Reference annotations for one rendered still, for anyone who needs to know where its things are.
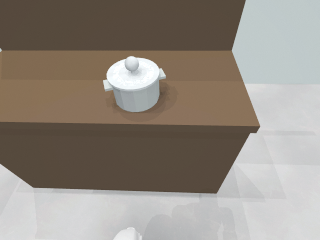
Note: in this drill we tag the lid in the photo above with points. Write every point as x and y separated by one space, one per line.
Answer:
122 79

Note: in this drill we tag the knob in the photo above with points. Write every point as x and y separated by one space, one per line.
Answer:
131 63

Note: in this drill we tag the left robot thigh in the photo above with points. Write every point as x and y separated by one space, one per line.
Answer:
128 234

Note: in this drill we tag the table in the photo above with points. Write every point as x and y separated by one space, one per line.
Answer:
60 129

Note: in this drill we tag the pot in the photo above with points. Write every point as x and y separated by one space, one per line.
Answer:
137 101

